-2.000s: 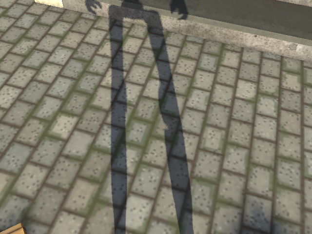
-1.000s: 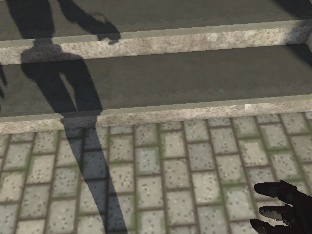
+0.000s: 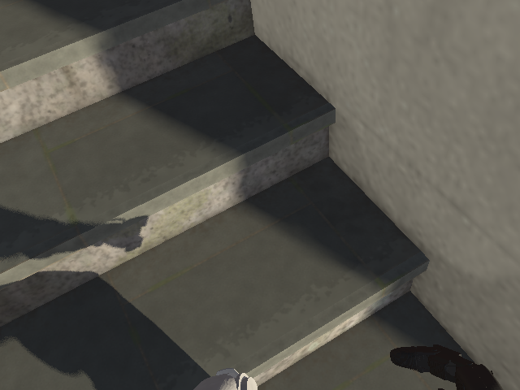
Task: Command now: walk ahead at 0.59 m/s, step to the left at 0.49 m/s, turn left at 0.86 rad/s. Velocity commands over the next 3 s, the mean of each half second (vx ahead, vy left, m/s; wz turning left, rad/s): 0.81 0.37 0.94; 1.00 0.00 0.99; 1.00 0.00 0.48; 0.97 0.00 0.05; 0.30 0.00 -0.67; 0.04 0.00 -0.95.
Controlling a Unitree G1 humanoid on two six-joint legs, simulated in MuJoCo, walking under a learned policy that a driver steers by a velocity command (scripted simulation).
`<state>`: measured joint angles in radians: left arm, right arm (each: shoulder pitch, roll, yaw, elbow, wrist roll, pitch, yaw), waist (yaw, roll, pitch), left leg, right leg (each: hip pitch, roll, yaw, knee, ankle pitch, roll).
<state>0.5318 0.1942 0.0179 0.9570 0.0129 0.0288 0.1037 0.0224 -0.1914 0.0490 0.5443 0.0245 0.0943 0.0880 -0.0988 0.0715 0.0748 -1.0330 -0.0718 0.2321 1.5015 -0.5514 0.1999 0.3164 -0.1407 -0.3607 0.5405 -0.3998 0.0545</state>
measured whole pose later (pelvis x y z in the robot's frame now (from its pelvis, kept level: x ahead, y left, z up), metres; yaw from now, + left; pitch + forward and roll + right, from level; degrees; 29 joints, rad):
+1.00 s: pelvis +0.71 +0.44 +0.48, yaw +62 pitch +4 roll +3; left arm 0.23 0.18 0.01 0.60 0.06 -0.10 -0.01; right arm 0.25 -0.24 -0.04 0.81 -0.03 -0.01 0.01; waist 0.06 -0.01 -0.07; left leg -0.57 -0.25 -0.02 0.96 -0.46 0.14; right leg -0.74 -0.07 0.12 2.07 -0.21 -0.03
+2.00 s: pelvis +1.18 +1.30 +0.69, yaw +77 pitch +3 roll +3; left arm 0.01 0.24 0.00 0.60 0.03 -0.09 -0.05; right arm 0.56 -0.27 -0.05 0.92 0.00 -0.13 0.01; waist -0.07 -0.03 0.00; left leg 0.17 -0.10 0.02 0.16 -0.38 0.06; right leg -0.81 -0.12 0.00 0.73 0.06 -0.06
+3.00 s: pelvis +1.34 +1.62 +0.69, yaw +24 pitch +3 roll +2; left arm 0.20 0.30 0.08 0.59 0.00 0.06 0.00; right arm 0.12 -0.31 -0.10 0.69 -0.01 0.01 -0.05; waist 0.00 0.03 0.04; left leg -0.48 0.11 0.06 0.84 -0.44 -0.07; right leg -0.40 -0.01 0.02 0.67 -0.35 -0.03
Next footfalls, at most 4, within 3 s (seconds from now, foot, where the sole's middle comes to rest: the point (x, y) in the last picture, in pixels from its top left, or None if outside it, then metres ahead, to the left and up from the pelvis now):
0.46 right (247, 283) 0.57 0.05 -0.40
0.84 left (0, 212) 0.70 0.50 -0.23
1.26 right None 1.07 0.75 -0.07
1.70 left None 1.06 1.18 -0.07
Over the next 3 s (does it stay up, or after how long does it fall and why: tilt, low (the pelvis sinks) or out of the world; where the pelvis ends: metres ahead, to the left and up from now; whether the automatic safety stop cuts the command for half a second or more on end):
stays up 1.34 1.62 0.69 its command is cut before an obstacle from the start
